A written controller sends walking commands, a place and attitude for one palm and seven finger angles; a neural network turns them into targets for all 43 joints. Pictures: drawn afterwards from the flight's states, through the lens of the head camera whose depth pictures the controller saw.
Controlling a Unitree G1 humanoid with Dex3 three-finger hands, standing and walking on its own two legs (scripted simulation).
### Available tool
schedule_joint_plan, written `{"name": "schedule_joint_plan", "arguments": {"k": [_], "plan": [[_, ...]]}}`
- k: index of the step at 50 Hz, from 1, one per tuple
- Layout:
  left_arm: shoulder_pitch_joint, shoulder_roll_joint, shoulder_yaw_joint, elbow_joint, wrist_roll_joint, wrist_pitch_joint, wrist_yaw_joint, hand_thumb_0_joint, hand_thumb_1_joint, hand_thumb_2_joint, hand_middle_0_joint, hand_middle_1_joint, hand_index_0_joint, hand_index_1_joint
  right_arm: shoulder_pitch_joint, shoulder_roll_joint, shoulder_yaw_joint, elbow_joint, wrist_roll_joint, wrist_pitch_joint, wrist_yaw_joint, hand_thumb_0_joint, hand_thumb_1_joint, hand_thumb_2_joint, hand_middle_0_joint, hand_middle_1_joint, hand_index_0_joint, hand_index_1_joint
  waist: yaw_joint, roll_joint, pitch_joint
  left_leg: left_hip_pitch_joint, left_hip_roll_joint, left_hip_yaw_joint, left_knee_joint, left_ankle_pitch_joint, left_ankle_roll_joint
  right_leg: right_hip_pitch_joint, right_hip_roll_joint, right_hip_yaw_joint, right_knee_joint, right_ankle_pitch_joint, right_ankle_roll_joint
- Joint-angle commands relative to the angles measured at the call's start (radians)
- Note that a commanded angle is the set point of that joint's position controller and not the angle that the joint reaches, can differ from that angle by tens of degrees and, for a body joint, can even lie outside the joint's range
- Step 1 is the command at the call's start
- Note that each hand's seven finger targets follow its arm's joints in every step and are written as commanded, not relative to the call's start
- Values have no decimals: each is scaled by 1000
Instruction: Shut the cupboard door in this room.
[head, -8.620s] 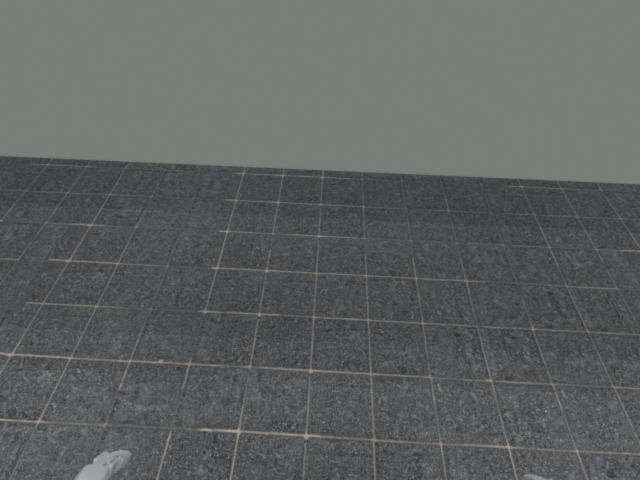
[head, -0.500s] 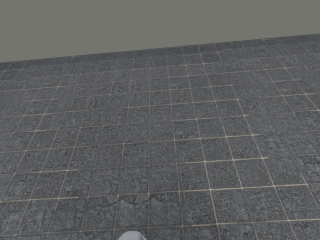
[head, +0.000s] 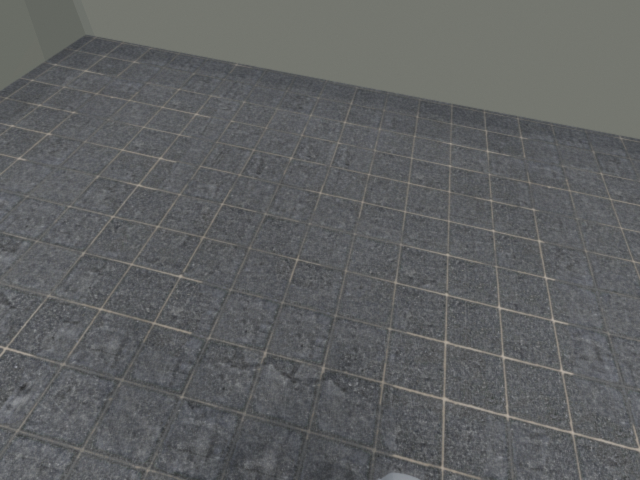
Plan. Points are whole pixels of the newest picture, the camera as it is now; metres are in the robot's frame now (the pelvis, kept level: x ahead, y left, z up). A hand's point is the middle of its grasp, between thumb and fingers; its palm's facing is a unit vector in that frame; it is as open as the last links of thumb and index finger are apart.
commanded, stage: turn or walk to find it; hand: left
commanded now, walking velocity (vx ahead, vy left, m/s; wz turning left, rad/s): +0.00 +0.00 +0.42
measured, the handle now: out of the picture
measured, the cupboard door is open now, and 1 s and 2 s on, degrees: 56 56 56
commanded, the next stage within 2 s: stand and wait in 1.70 s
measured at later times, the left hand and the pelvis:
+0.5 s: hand out of the picture +0.03 +0.14 -0.14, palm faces +0.22 -0.93 -0.29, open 7.4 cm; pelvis -0.03 -0.07 +0.00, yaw +13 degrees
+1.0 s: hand out of the picture -0.13 +0.19 -0.19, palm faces +0.48 -0.84 -0.23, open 7.4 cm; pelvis -0.06 -0.01 +0.00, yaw +26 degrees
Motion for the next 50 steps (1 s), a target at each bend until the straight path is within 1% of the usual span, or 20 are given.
{"name": "schedule_joint_plan", "arguments": {"k": [1,9,13,14,15,16,17,18,19,20,22,29,36,38,40,41,42,43,46,50], "plan": [[-36,60,6,-91,0,-30,5,0,900,900,-200,-300,-200,-300,92,-205,-58,-33,-3,-19,-12,0,-900,-900,200,300,200,300,-51,146,-80,137,254,-252,-135,444,109,-81,1,32,-28,-8,12],[-104,38,-2,-134,-9,-36,12,0,900,900,-200,-300,-200,-300,117,-211,-70,-35,-14,-6,-9,0,-900,-900,200,300,200,300,-65,191,-87,73,244,-372,-106,424,127,43,48,35,-260,-71,-7],[-16,43,3,-115,-15,-49,17,0,900,900,-200,-300,-200,-300,91,-202,-76,-46,-9,-1,-4,0,-900,-900,200,300,200,300,-16,159,-127,-47,180,-373,-45,353,78,271,75,14,-563,111,-25],[19,70,9,-109,-12,-57,19,0,900,900,-200,-300,-200,-300,80,-185,-75,-49,-3,-1,0,0,-900,-900,200,300,200,300,4,115,-134,-131,139,-342,0,253,34,386,43,35,-686,199,-32],[47,137,22,-106,1,-66,27,0,900,900,-200,-300,-200,-300,97,-127,-67,-59,6,-1,6,0,-900,-900,200,300,200,300,14,-76,-157,-302,48,-241,141,17,-27,534,-138,199,-771,164,-81],[46,203,36,-116,10,-68,29,0,900,900,-200,-300,-200,-300,80,-98,-63,-86,3,-1,5,0,-900,-900,200,300,200,300,27,-268,-116,-415,-67,-88,364,-307,-84,487,-362,408,-807,239,-198],[22,195,26,-134,2,-60,30,0,900,900,-200,-300,-200,-300,66,-144,-78,-83,-7,12,5,0,-900,-900,200,300,200,300,21,-162,-91,-366,-28,-122,545,-330,-77,324,-389,370,-817,217,-250],[-53,147,28,-149,-2,-68,33,0,900,900,-200,-300,-200,-300,102,-148,-81,-52,-15,28,9,0,-900,-900,200,300,200,300,-20,-200,-48,-362,-1,-158,635,-267,-78,244,-324,316,-853,113,-232],[-98,127,22,-161,-4,-62,33,0,900,900,-200,-300,-200,-300,116,-144,-85,-36,-13,36,14,0,-900,-900,200,300,200,300,-43,-136,-7,-351,7,-135,698,-219,-81,198,-283,276,-853,83,-207],[-128,102,9,-163,-4,-66,28,0,900,900,-200,-300,-200,-300,139,-132,-82,-15,-15,40,19,0,-900,-900,200,300,200,300,-63,-96,20,-352,18,-113,740,-160,-91,194,-229,176,-828,141,-184],[-101,76,1,-158,-5,-76,23,0,900,900,-200,-300,-200,-300,170,-117,-76,3,-12,41,23,0,-900,-900,200,300,200,300,-65,-108,8,-359,18,-85,774,-93,-110,238,-179,74,-794,269,-164],[35,91,8,-104,4,-80,24,0,900,900,-200,-300,-200,-300,76,-121,-68,-14,-9,42,21,0,-900,-900,200,300,200,300,-7,-140,-14,-363,58,-57,671,-128,-138,344,-229,62,-768,370,-199],[94,154,26,-68,17,-69,19,0,900,900,-200,-300,-200,-300,-11,-95,-42,-41,7,19,18,0,-900,-900,200,300,200,300,31,-186,-79,-207,43,39,320,-236,-114,399,-264,21,-662,613,-232],[67,164,29,-63,15,-65,19,0,900,900,-200,-300,-200,-300,24,-101,-40,-35,10,12,16,0,-900,-900,200,300,200,300,4,-188,-109,-134,37,59,198,-178,-104,396,-265,-4,-613,622,-212],[45,151,28,-63,2,-58,17,0,900,900,-200,-300,-200,-300,88,-130,-45,-18,7,-2,17,0,-900,-900,200,300,200,300,-42,-93,-143,61,47,56,-51,64,-89,296,-223,-81,-487,517,-131],[66,104,22,-81,-7,-49,15,0,900,900,-200,-300,-200,-300,115,-213,-61,-19,0,-15,14,0,-900,-900,200,300,200,300,-57,122,-170,218,208,-150,-123,245,-30,105,-130,-132,-311,253,-63],[36,42,-2,-115,-6,-43,11,0,900,900,-200,-300,-200,-300,154,-297,-81,-15,-1,-12,7,0,-900,-900,200,300,200,300,-79,356,-151,269,410,-386,-123,626,79,-105,-23,-116,-139,-248,-4],[-6,67,-1,-121,0,-31,16,0,900,900,-200,-300,-200,-300,169,-304,-80,-4,-4,-1,4,0,-900,-900,200,300,200,300,-93,254,-148,191,445,-326,-104,599,144,-60,-29,-35,-33,-264,-20],[-43,76,8,-87,1,-26,8,0,900,900,-200,-300,-200,-300,56,-226,-57,-27,-7,-8,-16,0,-900,-900,200,300,200,300,-55,236,-52,125,306,-240,-106,581,106,-109,-31,25,57,-88,-9],[-14,75,6,-71,-1,-36,1,0,900,900,-200,-300,-200,-300,65,-212,-52,-33,0,-23,-16,0,-900,-900,200,300,200,300,-39,157,-88,189,247,-174,-87,703,86,-94,-9,20,56,-12,10]]}}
